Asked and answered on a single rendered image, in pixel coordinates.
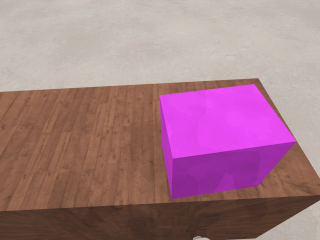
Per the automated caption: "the carton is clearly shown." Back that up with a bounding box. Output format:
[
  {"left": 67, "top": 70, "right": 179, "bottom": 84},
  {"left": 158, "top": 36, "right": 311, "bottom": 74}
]
[{"left": 159, "top": 84, "right": 296, "bottom": 199}]

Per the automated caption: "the pedestal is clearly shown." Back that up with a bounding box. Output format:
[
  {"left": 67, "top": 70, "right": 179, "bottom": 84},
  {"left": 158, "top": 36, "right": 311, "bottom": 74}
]
[{"left": 0, "top": 78, "right": 320, "bottom": 240}]

